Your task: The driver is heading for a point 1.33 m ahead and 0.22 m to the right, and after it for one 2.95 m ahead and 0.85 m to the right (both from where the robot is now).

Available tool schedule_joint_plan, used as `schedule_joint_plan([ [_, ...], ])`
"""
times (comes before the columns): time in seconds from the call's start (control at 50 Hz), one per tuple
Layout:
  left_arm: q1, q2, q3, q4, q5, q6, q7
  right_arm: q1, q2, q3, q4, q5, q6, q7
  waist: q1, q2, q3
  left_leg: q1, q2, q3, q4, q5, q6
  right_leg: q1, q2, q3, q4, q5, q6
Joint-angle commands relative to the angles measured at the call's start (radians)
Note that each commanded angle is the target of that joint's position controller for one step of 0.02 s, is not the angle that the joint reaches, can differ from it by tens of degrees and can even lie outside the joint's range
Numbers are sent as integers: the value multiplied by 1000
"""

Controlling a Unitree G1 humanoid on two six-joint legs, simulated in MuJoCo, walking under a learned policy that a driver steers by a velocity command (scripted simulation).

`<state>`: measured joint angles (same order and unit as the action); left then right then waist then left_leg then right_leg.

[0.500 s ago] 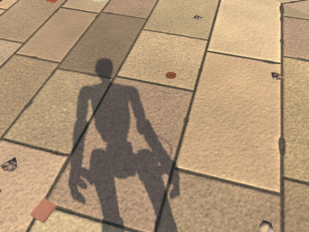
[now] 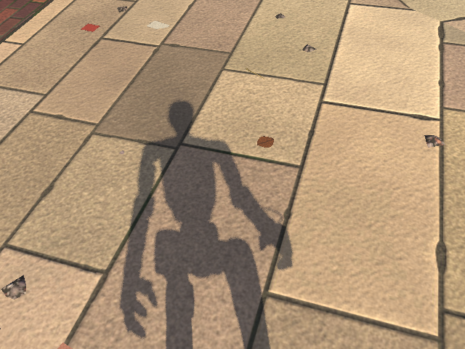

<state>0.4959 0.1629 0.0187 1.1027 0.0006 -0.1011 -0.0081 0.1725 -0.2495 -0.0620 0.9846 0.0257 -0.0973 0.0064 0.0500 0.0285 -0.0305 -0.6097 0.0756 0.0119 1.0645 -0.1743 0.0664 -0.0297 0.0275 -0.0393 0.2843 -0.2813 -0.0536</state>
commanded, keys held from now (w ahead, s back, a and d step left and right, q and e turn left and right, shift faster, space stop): w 1.00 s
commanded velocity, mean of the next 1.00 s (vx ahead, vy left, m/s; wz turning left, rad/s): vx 0.48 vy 0.00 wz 0.00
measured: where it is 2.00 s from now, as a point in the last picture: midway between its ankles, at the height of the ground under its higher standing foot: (269, 201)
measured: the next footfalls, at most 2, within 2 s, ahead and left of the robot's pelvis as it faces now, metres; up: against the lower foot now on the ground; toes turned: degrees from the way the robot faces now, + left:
left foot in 0.26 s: +0.34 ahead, +0.14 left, +0.00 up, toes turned +2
right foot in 0.82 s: +0.65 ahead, -0.10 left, +0.00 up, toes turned -3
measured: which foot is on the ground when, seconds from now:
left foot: up 0.00-0.24, down 0.26-0.82, up 0.84-1.00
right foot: down 0.00-0.28, up 0.30-0.80, down 0.82-1.00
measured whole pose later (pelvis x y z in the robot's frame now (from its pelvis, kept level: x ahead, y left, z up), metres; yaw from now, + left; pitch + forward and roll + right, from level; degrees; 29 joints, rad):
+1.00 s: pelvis +0.57 -0.02 +0.00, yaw +0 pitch +1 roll +0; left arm 0.24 0.23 0.05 0.92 0.00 -0.10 -0.04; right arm 0.23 -0.28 -0.05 0.97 0.02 -0.09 0.00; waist 0.01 0.04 0.02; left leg -0.53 0.09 -0.03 1.15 -0.29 0.05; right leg -0.26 0.04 -0.07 0.37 -0.14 -0.07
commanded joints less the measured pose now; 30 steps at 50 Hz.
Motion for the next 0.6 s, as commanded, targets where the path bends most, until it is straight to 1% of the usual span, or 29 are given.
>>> schedule_joint_plan([
  [0.02, 55, 126, 11, -37, 7, 4, 16, -143, -3, 8, -89, -6, -4, 10, 6, -102, 144, -214, 22, 11, -156, 103, -28, 45, -223, 169, -154, 372, -110],
  [0.06, 56, 150, 14, -50, 7, 7, 26, -246, 13, 22, -129, -2, -5, 15, 25, -104, 164, -141, -6, 37, -316, 176, -37, -13, -207, 134, -182, 360, -105],
  [0.1, 81, 168, 20, -47, 0, 5, 29, -304, 2, 27, -152, 4, -5, 23, 34, -121, 177, -84, -27, 55, -409, 215, -35, -20, -216, 119, -202, 340, -110],
  [0.14, 94, 171, 25, -40, -10, 4, 29, -348, -12, 29, -176, 9, -7, 32, 31, -125, 197, -72, -30, 46, -470, 222, -18, 22, -243, 110, -199, 364, -112],
  [0.18, 84, 178, 33, -39, -14, 9, 30, -366, -31, 27, -197, 9, -13, 43, 9, -127, 190, -50, -37, 40, -519, 195, 10, 95, -269, 95, -157, 468, -101],
  [0.2, 67, 189, 38, -44, -12, 12, 30, -342, -50, 20, -198, 8, -17, 46, -18, -137, 160, 3, -55, 47, -533, 169, 27, 128, -276, 83, -107, 614, -91],
  [0.22, 53, 204, 44, -49, -9, 17, 30, -290, -77, 7, -190, 6, -19, 45, -53, -161, 106, 90, -84, 63, -527, 138, 44, 157, -281, 76, -31, 809, -80],
  [0.24, 35, 213, 48, -55, -3, 26, 30, -170, -114, -13, -159, 7, -19, 40, -118, -184, 23, 241, -120, 84, -521, 115, 66, 159, -269, 58, 109, 988, -66],
  [0.26, 10, 210, 46, -68, 2, 32, 28, 16, -157, -37, -104, 11, -14, 32, -206, -183, -81, 492, -116, 70, -530, 135, 99, 66, -232, 36, 320, 1017, -38],
  [0.28, 3, 174, 30, -98, 18, 29, 23, 210, -235, -57, -64, -5, -6, 18, -257, -62, -230, 832, 95, -182, -503, 76, 163, -200, -168, 13, 652, 657, -13],
  [0.3, 144, 3, -11, -95, 2, 5, 7, 261, -263, -56, -42, -25, -3, 26, -153, 234, -403, 1101, 337, -721, -674, -172, 333, -546, 40, 88, 1006, -226, 40],
  [0.32, 58, 106, 13, -95, -29, -27, 1, 220, -172, -33, -39, -17, -5, 27, -186, 160, -325, 1028, 294, -776, -775, -226, 288, -650, 2, 207, 1132, -258, 11],
  [0.34, -54, 160, 29, -137, -54, -41, 2, 113, -127, -20, -54, -9, -10, 26, -157, 123, -150, 866, 264, -593, -791, -141, 239, -718, -49, 163, 1142, -178, -5],
  [0.36, -116, 172, 33, -153, -49, -45, 13, 20, -98, -9, -75, -12, -18, 30, -116, 2, -76, 685, 232, -457, -817, 3, 210, -664, -106, 141, 1095, -77, -9],
  [0.38, -139, 172, 45, -157, -34, -39, 23, -25, -71, -2, -78, -25, -25, 36, -79, -31, -33, 547, 195, -361, -841, 95, 190, -607, -140, 127, 1040, -23, -9],
  [0.4, -109, 150, 48, -156, -28, -23, 25, -37, -45, 8, -69, -35, -29, 40, -38, -9, -25, 469, 161, -292, -872, 114, 181, -543, -168, 136, 1006, 6, -12],
  [0.42, -89, 122, 48, -155, -27, -8, 27, -27, -39, 10, -56, -34, -30, 41, -23, 15, -13, 423, 146, -259, -899, 111, 184, -516, -176, 131, 972, 12, -12],
  [0.44, -89, 109, 48, -160, -27, 3, 28, -10, -47, 10, -45, -30, -31, 38, -14, 25, 9, 387, 137, -227, -924, 114, 190, -515, -185, 123, 937, 10, -8],
  [0.46, -115, 112, 50, -174, -25, 11, 29, 4, -62, 9, -35, -28, -32, 32, -9, 30, 36, 357, 132, -200, -945, 118, 193, -536, -193, 115, 896, 26, 1],
  [0.48, -160, 123, 53, -194, -19, 15, 31, 21, -82, 6, -27, -30, -32, 24, -12, 27, 57, 346, 131, -183, -962, 121, 197, -572, -199, 108, 849, 67, 14],
  [0.5, -211, 132, 55, -214, -12, 16, 32, 43, -99, 3, -21, -30, -30, 15, -21, 19, 73, 354, 133, -173, -972, 128, 200, -617, -205, 103, 793, 117, 28],
  [0.54, -301, 135, 55, -245, -5, 12, 28, 87, -115, 0, -13, -28, -23, 1, -45, 8, 86, 390, 123, -147, -975, 155, 185, -670, -203, 93, 654, 238, 41],
  [0.6, -423, 117, 45, -277, -9, 4, 15, 145, -132, -1, -5, -18, -16, -9, -85, 10, 93, 423, 93, -88, -970, 182, 148, -627, -161, 54, 434, 380, 42],
])
Keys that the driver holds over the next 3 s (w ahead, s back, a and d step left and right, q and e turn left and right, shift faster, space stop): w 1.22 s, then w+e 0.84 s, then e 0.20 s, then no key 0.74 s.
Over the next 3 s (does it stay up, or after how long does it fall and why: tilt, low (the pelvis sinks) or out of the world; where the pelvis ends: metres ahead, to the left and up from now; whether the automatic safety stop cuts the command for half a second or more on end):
stays up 1.35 -0.18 -0.01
